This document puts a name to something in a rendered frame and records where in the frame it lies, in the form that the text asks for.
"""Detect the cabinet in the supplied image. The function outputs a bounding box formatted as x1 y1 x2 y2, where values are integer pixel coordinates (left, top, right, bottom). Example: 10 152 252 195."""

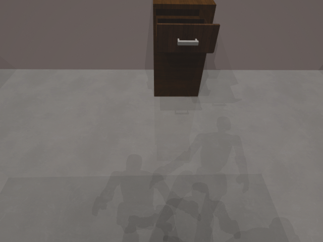
153 0 216 97

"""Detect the handle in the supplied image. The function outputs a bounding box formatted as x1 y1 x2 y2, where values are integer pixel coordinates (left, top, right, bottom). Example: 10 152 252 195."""
178 38 199 45

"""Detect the drawer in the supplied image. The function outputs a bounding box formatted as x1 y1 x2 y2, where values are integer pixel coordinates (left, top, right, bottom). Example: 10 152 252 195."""
156 18 220 53

